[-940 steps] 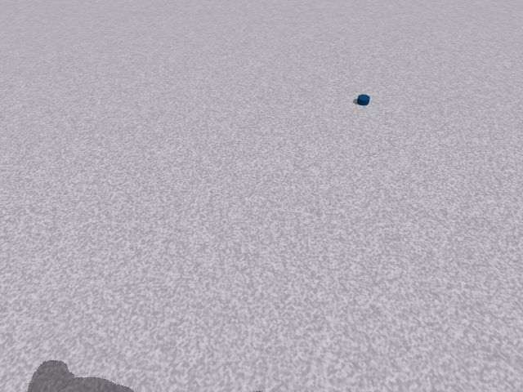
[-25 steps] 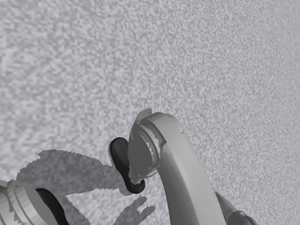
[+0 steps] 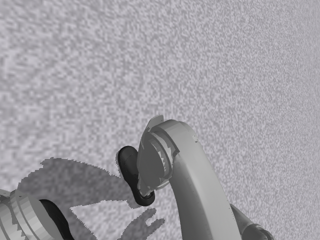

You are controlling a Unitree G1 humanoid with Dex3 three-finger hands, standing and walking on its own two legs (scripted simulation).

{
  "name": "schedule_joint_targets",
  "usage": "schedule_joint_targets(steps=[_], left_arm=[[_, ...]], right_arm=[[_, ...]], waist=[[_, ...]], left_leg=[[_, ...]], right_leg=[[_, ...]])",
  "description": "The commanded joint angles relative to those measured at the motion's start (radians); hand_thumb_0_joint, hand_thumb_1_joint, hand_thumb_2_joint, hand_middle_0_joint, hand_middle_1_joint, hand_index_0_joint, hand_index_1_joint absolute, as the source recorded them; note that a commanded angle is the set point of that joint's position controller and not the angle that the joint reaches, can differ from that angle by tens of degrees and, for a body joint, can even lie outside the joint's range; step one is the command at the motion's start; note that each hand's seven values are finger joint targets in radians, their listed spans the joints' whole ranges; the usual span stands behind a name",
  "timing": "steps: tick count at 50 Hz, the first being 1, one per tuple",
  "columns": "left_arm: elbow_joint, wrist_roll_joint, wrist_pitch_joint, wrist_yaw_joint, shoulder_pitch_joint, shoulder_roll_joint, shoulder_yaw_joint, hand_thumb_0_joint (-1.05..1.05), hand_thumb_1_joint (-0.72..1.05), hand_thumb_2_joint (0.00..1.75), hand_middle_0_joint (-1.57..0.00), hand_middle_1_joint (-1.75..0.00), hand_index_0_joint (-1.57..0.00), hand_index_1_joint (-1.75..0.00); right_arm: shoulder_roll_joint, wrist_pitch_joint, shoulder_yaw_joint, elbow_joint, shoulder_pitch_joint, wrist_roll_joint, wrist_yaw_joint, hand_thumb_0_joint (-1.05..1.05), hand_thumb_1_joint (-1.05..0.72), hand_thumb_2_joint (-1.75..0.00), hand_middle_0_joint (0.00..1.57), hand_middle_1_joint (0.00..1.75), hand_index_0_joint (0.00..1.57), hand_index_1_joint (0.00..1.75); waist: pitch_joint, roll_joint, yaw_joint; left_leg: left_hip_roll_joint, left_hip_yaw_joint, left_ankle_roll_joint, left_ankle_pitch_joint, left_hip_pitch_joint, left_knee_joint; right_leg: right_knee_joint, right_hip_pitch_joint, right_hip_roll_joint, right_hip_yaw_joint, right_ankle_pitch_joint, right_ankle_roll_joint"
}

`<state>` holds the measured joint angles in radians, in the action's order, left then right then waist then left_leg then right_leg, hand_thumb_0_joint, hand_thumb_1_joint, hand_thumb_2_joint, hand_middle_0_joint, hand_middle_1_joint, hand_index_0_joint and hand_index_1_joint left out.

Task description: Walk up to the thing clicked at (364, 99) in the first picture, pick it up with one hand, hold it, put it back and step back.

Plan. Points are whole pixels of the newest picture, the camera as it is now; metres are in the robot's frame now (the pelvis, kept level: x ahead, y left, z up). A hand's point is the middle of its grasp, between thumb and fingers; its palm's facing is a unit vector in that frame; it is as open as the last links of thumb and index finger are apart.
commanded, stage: close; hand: left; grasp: from above
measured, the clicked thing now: out of the picture +0.50 +0.39 -0.29
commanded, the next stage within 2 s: settle in 1.28 s
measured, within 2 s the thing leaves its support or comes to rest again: leaves its support in 1.68 s
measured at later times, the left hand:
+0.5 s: hand out of the picture +0.47 +0.38 -0.26, palm faces -0.44 -0.18 -0.88, open 13.1 cm
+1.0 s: hand out of the picture +0.48 +0.38 -0.25, palm faces -0.45 -0.18 -0.87, open 11.3 cm
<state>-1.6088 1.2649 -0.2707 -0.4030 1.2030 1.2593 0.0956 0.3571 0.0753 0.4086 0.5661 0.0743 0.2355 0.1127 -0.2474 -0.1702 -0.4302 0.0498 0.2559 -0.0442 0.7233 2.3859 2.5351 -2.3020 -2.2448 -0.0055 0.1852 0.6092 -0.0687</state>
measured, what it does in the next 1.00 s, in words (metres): stands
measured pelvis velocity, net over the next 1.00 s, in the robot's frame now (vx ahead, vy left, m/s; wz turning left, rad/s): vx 0.00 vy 0.00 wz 0.00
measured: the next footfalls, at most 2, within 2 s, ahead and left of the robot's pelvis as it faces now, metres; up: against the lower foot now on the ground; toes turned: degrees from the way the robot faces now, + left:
none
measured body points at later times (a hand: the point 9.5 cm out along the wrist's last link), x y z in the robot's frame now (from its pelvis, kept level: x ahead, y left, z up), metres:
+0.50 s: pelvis +0.00 +0.00 +0.00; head +0.31 +0.14 +0.29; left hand +0.49 +0.38 -0.20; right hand +0.05 -0.25 -0.05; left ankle +0.06 +0.12 -0.28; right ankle +0.13 -0.12 -0.28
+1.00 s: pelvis +0.00 +0.00 +0.00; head +0.31 +0.14 +0.29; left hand +0.50 +0.38 -0.20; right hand +0.05 -0.26 -0.05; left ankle +0.06 +0.12 -0.28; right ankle +0.13 -0.12 -0.28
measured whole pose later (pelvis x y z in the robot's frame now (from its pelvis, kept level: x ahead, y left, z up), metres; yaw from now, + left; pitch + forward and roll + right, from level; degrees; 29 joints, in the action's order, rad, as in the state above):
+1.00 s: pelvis +0.00 +0.00 +0.00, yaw +0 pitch +30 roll -17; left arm -1.60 1.25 -0.27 -0.38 1.20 1.27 0.10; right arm 0.36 0.06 0.42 0.56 0.07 0.24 0.10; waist -0.26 -0.16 -0.43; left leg 0.05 0.26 -0.04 0.72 2.38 2.53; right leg -2.30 -2.24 0.00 0.19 0.61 -0.07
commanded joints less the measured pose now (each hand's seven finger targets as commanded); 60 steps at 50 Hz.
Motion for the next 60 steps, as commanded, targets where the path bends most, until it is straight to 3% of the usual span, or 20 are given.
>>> schedule_joint_targets(steps=[1, 4, 7, 10, 15, 17, 21, 23, 26, 30, 34, 42, 47, 51, 52, 54, 57, 60], left_arm=[[0.099, -0.017, 0.011, -0.032, 0.203, 0.235, 0.007, 0.00, -0.50, 1.01, -0.09, -1.02, -0.06, -1.04], [0.134, -0.014, 0.011, -0.027, 0.221, 0.250, 0.009, 0.00, -0.48, 1.00, -0.09, -1.03, -0.07, -1.04], [0.109, -0.026, 0.006, -0.019, 0.193, 0.215, -0.008, 0.00, -0.46, 1.00, -0.11, -1.02, -0.09, -1.04], [0.165, -0.021, -0.010, -0.026, 0.238, 0.276, 0.019, 0.00, -0.44, 1.00, -0.12, -1.02, -0.10, -1.04], [0.079, -0.015, -0.014, -0.037, 0.187, 0.226, -0.005, 0.00, -0.41, 1.01, -0.15, -1.01, -0.13, -1.03], [0.151, -0.009, -0.016, -0.043, 0.229, 0.270, 0.015, 0.00, -0.41, 1.00, -0.14, -1.01, -0.13, -1.03], [0.112, -0.008, -0.007, -0.056, 0.218, 0.257, 0.014, 0.00, -0.37, 1.00, -0.18, -1.01, -0.16, -1.03], [0.068, -0.012, 0.000, -0.057, 0.191, 0.224, -0.005, 0.00, -0.35, 1.01, -0.19, -1.02, -0.17, -1.04], [0.160, -0.011, -0.003, -0.062, 0.255, 0.285, 0.017, 0.00, -0.33, 1.00, -0.20, -1.02, -0.19, -1.03], [0.087, -0.013, 0.017, -0.047, 0.190, 0.223, 0.004, 0.00, -0.30, 0.94, -0.19, -1.02, -0.20, -1.01], [0.162, -0.019, 0.014, -0.032, 0.234, 0.260, 0.013, 0.00, -0.28, 0.92, -0.21, -1.02, -0.22, -1.01], [0.103, -0.024, 0.013, -0.002, 0.196, 0.243, 0.010, 0.00, -0.17, 0.92, -0.27, -1.03, -0.29, -1.01], [0.129, -0.024, -0.005, -0.005, 0.202, 0.266, 0.022, 0.00, -0.09, 0.90, -0.31, -1.05, -0.35, -1.01], [0.121, -0.023, -0.017, -0.015, 0.206, 0.247, 0.008, 0.00, -0.02, 0.91, -0.37, -1.06, -0.40, -1.02], [0.091, -0.023, -0.011, -0.012, 0.172, 0.234, 0.002, 0.00, -0.01, 0.89, -0.35, -1.07, -0.40, -1.02], [0.092, -0.024, -0.011, -0.016, 0.168, 0.227, 0.001, 0.00, 0.03, 0.87, -0.39, -1.05, -0.44, -1.00], [0.109, -0.016, -0.015, -0.028, 0.196, 0.265, 0.017, 0.00, 0.08, 0.87, -0.42, -1.06, -0.47, -1.01], [0.100, -0.017, -0.011, -0.029, 0.184, 0.228, 0.000, 0.00, 0.10, 0.86, -0.44, -1.04, -0.49, -0.99]], right_arm=[[0.336, -0.014, -0.086, 0.049, 0.214, -0.003, -0.015, 0.00, -0.89, -0.90, 0.20, 0.30, 0.20, 0.30], [0.338, -0.018, -0.084, 0.044, 0.214, -0.003, -0.017, 0.00, -0.89, -0.90, 0.20, 0.30, 0.20, 0.30], [0.341, -0.021, -0.082, 0.039, 0.207, -0.002, -0.018, 0.00, -0.89, -0.90, 0.20, 0.30, 0.20, 0.30], [0.361, -0.023, -0.093, 0.043, 0.208, -0.001, -0.024, 0.00, -0.89, -0.90, 0.20, 0.30, 0.20, 0.30], [0.339, -0.025, -0.077, 0.032, 0.202, 0.003, -0.022, 0.00, -0.89, -0.90, 0.20, 0.30, 0.20, 0.30], [0.348, -0.023, -0.081, 0.043, 0.217, 0.003, -0.024, 0.00, -0.89, -0.90, 0.20, 0.30, 0.20, 0.30], [0.338, -0.022, -0.074, 0.046, 0.206, 0.004, -0.021, 0.00, -0.89, -0.90, 0.20, 0.30, 0.20, 0.30], [0.336, -0.016, -0.072, 0.032, 0.196, 0.002, -0.021, 0.00, -0.89, -0.90, 0.20, 0.30, 0.20, 0.30], [0.355, -0.012, -0.091, 0.041, 0.201, 0.002, -0.025, 0.00, -0.89, -0.90, 0.20, 0.30, 0.20, 0.30], [0.336, -0.006, -0.082, 0.047, 0.210, 0.000, -0.018, 0.00, -0.89, -0.90, 0.20, 0.30, 0.20, 0.30], [0.346, -0.008, -0.096, 0.048, 0.217, -0.004, -0.020, 0.00, -0.89, -0.90, 0.20, 0.30, 0.20, 0.30], [0.342, -0.025, -0.090, 0.043, 0.221, -0.007, -0.023, 0.00, -0.89, -0.90, 0.20, 0.30, 0.20, 0.30], [0.351, -0.029, -0.085, 0.038, 0.218, 0.000, -0.028, 0.00, -0.89, -0.90, 0.20, 0.30, 0.20, 0.30], [0.346, -0.034, -0.087, 0.036, 0.217, 0.003, -0.026, 0.00, -0.89, -0.90, 0.20, 0.30, 0.20, 0.30], [0.338, -0.031, -0.082, 0.032, 0.212, 0.002, -0.024, 0.00, -0.89, -0.90, 0.20, 0.30, 0.20, 0.30], [0.330, -0.035, -0.065, 0.031, 0.206, 0.004, -0.022, 0.00, -0.89, -0.90, 0.20, 0.30, 0.20, 0.30], [0.349, -0.036, -0.082, 0.033, 0.202, 0.004, -0.026, 0.00, -0.90, -0.90, 0.20, 0.30, 0.20, 0.30], [0.336, -0.035, -0.067, 0.031, 0.198, 0.005, -0.023, 0.00, -0.90, -0.90, 0.20, 0.30, 0.20, 0.30]], waist=[[0.656, 0.658, -0.074], [0.677, 0.675, -0.072], [0.635, 0.621, -0.080], [0.683, 0.666, -0.064], [0.637, 0.615, -0.079], [0.660, 0.659, -0.067], [0.685, 0.677, -0.072], [0.642, 0.616, -0.081], [0.687, 0.669, -0.067], [0.641, 0.643, -0.076], [0.680, 0.663, -0.068], [0.667, 0.625, -0.069], [0.678, 0.637, -0.065], [0.672, 0.649, -0.073], [0.651, 0.625, -0.064], [0.634, 0.623, -0.074], [0.656, 0.646, -0.061], [0.637, 0.624, -0.075]], left_leg=[[0.040, -0.044, 0.048, -0.348, -0.588, -0.257], [0.040, -0.045, 0.048, -0.369, -0.611, -0.257], [0.034, -0.051, 0.041, -0.332, -0.564, -0.245], [0.039, -0.039, 0.052, -0.354, -0.610, -0.256], [0.034, -0.048, 0.040, -0.314, -0.558, -0.253], [0.038, -0.044, 0.046, -0.340, -0.601, -0.261], [0.045, -0.032, 0.052, -0.373, -0.623, -0.259], [0.033, -0.050, 0.040, -0.316, -0.547, -0.249], [0.036, -0.054, 0.042, -0.314, -0.583, -0.256], [0.038, -0.042, 0.048, -0.338, -0.583, -0.257], [0.035, -0.057, 0.043, -0.315, -0.575, -0.261], [0.033, -0.055, 0.042, -0.339, -0.563, -0.246], [0.035, -0.050, 0.045, -0.363, -0.589, -0.244], [0.036, -0.048, 0.044, -0.354, -0.581, -0.254], [0.035, -0.046, 0.042, -0.344, -0.579, -0.253], [0.038, -0.042, 0.042, -0.348, -0.579, -0.253], [0.038, -0.038, 0.047, -0.335, -0.588, -0.260], [0.039, -0.033, 0.047, -0.342, -0.587, -0.258]], right_leg=[[0.162, 0.330, 0.047, 0.085, -0.239, 0.081], [0.159, 0.341, 0.046, 0.082, -0.253, 0.081], [0.169, 0.337, 0.048, 0.082, -0.236, 0.082], [0.160, 0.334, 0.046, 0.089, -0.243, 0.088], [0.170, 0.351, 0.052, 0.089, -0.229, 0.082], [0.164, 0.341, 0.048, 0.086, -0.238, 0.081], [0.155, 0.333, 0.047, 0.091, -0.254, 0.082], [0.165, 0.354, 0.051, 0.087, -0.239, 0.081], [0.164, 0.359, 0.052, 0.081, -0.239, 0.081], [0.158, 0.312, 0.046, 0.084, -0.233, 0.082], [0.164, 0.357, 0.047, 0.075, -0.236, 0.078], [0.171, 0.357, 0.050, 0.082, -0.241, 0.084], [0.170, 0.359, 0.048, 0.084, -0.252, 0.085], [0.167, 0.366, 0.052, 0.088, -0.249, 0.082], [0.164, 0.354, 0.051, 0.086, -0.237, 0.083], [0.171, 0.341, 0.050, 0.089, -0.236, 0.079], [0.164, 0.333, 0.050, 0.092, -0.227, 0.085], [0.164, 0.327, 0.049, 0.091, -0.231, 0.083]])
